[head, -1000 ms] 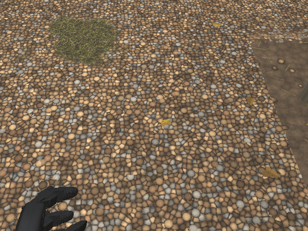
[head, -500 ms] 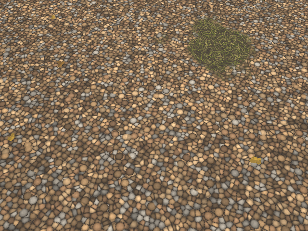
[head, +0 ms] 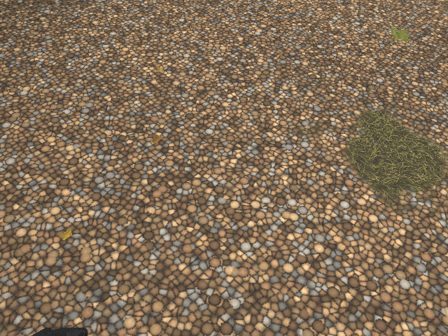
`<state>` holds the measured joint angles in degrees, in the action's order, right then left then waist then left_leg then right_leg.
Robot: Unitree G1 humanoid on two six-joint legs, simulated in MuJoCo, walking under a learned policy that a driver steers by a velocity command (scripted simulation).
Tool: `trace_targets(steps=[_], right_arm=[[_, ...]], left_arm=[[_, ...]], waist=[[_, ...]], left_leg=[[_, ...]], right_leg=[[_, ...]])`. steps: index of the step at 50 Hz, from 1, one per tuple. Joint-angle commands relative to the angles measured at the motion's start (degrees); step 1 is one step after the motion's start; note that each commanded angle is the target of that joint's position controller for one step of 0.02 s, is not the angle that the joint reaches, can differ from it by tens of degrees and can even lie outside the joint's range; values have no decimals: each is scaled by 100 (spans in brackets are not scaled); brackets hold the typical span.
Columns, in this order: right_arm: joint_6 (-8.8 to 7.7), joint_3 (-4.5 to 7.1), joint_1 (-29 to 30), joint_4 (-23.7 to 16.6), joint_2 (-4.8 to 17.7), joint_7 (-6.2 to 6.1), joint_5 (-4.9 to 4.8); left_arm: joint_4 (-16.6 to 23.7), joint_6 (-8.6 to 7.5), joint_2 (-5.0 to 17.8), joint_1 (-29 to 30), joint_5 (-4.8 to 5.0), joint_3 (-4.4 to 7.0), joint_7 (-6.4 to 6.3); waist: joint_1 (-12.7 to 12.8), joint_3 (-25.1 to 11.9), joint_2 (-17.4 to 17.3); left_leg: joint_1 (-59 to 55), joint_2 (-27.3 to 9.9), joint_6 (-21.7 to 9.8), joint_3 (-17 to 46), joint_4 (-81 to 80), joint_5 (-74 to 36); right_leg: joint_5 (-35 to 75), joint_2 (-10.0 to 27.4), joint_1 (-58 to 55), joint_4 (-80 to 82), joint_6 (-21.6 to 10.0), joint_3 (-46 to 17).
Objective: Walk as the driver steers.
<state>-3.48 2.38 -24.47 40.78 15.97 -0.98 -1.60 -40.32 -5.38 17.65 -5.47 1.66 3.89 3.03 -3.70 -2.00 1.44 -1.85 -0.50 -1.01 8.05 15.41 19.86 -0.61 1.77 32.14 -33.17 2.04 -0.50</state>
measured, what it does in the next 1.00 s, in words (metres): walks ahead, turning right: right foot, then left foot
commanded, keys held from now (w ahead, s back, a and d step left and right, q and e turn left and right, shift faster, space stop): w+shift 0.08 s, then shift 0.06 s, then e+shift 0.68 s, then shift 0.18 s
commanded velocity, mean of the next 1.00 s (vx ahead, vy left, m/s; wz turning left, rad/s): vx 0.27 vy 0.00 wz -0.52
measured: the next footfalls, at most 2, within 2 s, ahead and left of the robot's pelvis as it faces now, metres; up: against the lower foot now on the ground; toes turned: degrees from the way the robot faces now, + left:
right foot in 0.08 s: +0.20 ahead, -0.16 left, +0.00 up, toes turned -1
left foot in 0.50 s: +0.49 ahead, +0.01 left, +0.00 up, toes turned -19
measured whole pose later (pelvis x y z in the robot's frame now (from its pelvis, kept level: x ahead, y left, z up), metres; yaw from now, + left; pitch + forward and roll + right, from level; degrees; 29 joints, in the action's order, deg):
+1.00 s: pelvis +0.35 -0.09 -0.01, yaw -36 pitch +1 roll +2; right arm 0.6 5.4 -6.3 42.1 19.6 0.0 0.0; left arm -33.4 4.0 18.3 -8.7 -0.8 3.8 -0.2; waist -1.1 4.8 -1.8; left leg 24.7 -5.4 3.5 -6.8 49.9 27.9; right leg -17.3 1.9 20.0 -36.1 -1.9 1.1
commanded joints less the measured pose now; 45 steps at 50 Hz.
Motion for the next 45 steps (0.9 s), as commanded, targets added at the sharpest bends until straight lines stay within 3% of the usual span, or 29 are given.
trace_targets(steps=[1,2,3,4,5,6,7,8,9,10,12,15,17,19,21,23,24,25,26,27,28,29,30,32,35,40,43,45], right_arm=[[-15,314,-70,-166,1097,5,-4],[16,313,-46,-153,1108,25,32],[40,294,37,-158,1109,42,85],[64,232,66,-158,959,49,155],[75,109,99,-291,701,17,244],[-74,-66,-593,-478,-54,5,78],[-183,22,-221,-351,506,5,-109],[-260,113,556,-503,842,45,-136],[-310,80,1033,-600,820,50,57],[-350,99,1156,-689,773,67,176],[-300,93,1001,-686,606,130,201],[-223,-2,1340,-827,311,114,241],[-216,-26,1712,-860,291,129,268],[-195,25,2031,-880,404,165,238],[-174,98,2134,-902,561,180,181],[-185,200,1788,-796,764,151,176],[-198,247,1432,-708,847,116,233],[-189,297,968,-681,1107,53,358],[-85,221,1147,-849,1114,-3,479],[36,272,1331,-815,1078,29,363],[89,196,1689,-970,662,-4,305],[143,143,1919,-965,474,-26,259],[180,131,2113,-961,460,-30,270],[187,203,2307,-841,615,-60,353],[155,277,2196,-685,683,-111,355],[201,430,2367,-580,1002,-52,268],[208,499,2217,-455,1140,78,146],[241,497,2220,-366,1133,132,-12]], left_arm=[[661,-183,498,902,40,29,51],[637,-188,559,722,52,40,44],[554,-182,680,292,54,101,10],[280,-168,912,-712,59,228,-48],[39,-147,1202,-2039,-75,292,-92],[-165,-123,1787,-2583,-243,407,-34],[-129,-169,1099,-2459,-185,231,-4],[-131,-142,888,-2054,-177,160,-61],[-57,-79,818,-1654,-211,109,-79],[10,-30,814,-1357,-223,95,-84],[34,-12,568,-1112,-187,0,-154],[-28,37,924,-1002,-61,103,-322],[-30,149,1102,-942,5,196,-415],[-97,288,1103,-1174,87,238,-486],[-91,397,1064,-1266,104,265,-554],[74,466,981,-991,68,283,-592],[183,491,853,-870,54,263,-577],[356,502,453,-969,-56,145,-535],[260,505,-82,-2183,-198,0,-487],[188,550,501,-2836,-27,66,-429],[107,657,895,-2337,54,215,-463],[187,760,1049,-1869,67,286,-495],[230,866,1058,-1695,50,324,-532],[410,967,795,-1559,5,281,-528],[673,965,537,-1174,-25,206,-492],[878,992,549,-787,-42,186,-303],[997,1064,624,-555,-57,212,-232],[940,1074,594,-750,-92,240,-222]], waist=[[-59,1022,-981],[45,928,-1018],[324,641,-1039],[802,-61,-866],[1367,-1105,-291],[910,-1921,2336],[1101,-1511,1651],[1071,-622,1061],[914,-227,208],[689,-22,182],[367,5,329],[252,255,219],[302,127,299],[403,-17,376],[374,-71,426],[137,-203,500],[-53,-443,389],[-132,-1113,-274],[515,-1687,-1585],[712,-2154,-2035],[573,-1394,-1252],[503,-872,-805],[534,-589,-698],[627,-219,-929],[483,-265,-913],[451,-370,-793],[379,-317,-804],[588,-367,-690]], left_leg=[[406,-1563,-1079,856,-703,-202],[369,-1554,-1064,810,-509,-696],[421,-1417,-989,644,59,-1971],[763,-1066,-838,258,1367,-3266],[1966,-664,-574,-12,3504,-2949],[3954,447,-89,-109,5676,708],[4668,364,-104,441,6273,1056],[5057,95,-127,198,6406,753],[4816,-210,-124,-157,6180,422],[4565,-313,-27,-286,5858,224],[3973,-417,152,-309,5205,43],[3661,-108,415,-573,3702,-238],[2927,253,454,-686,2560,-1287],[2431,527,470,-603,1785,-2056],[2029,514,422,-318,1311,-2362],[1568,324,290,-130,1042,-2463],[1006,141,151,-150,706,-2824],[-169,-776,-217,474,844,-3884],[-1373,-2275,-942,1915,1349,-6245],[-1170,-2843,-1475,2937,985,-4616],[-555,-2293,-1307,2271,720,-3412],[48,-1927,-1090,1483,568,-2684],[605,-1687,-1032,1013,429,-2423],[1469,-1407,-1077,202,96,-2258],[1262,-1609,-1288,-203,-68,-2391],[1302,-1807,-1212,-933,-62,-2149],[1221,-1873,-1064,-1108,176,-2095],[1233,-1782,-775,-1269,704,-1932]], right_leg=[[-447,151,261,284,-221,0],[-632,79,-39,327,-324,124],[-755,-99,-688,388,-466,302],[-858,-236,-2049,237,-645,410],[-1476,532,-4045,2,-940,-516],[-3406,1829,-5625,1179,-1743,-3836],[-3255,1980,-5539,1811,-1655,-4496],[-1679,1854,-4943,1607,-1574,-3535],[-40,1562,-4156,1458,-1499,-2693],[1360,1451,-3478,1419,-1663,-2319],[2441,1121,-2871,1617,-1688,-1769],[3252,886,-2241,1802,-1707,-1337],[2926,488,-1833,1726,-1416,-999],[2299,352,-1816,1535,-1144,-1116],[1591,383,-1881,1298,-909,-1532],[1240,322,-1972,751,-696,-1850],[1034,30,-1938,109,-504,-1801],[-428,-388,-1464,-1235,-291,-1532],[-4409,-1001,-271,-2709,-82,-1174],[-4109,-496,-4,-3639,0,-963],[-3528,-231,272,-3988,182,-781],[-3076,-74,386,-4023,298,-589],[-2831,78,270,-4071,394,-536],[-2449,196,-84,-3859,452,-277],[-2209,384,-3,-3232,429,-165],[-1694,522,-706,-1981,183,106],[-1844,350,-1141,-1182,-17,332],[-1388,83,-1752,-66,-250,498]])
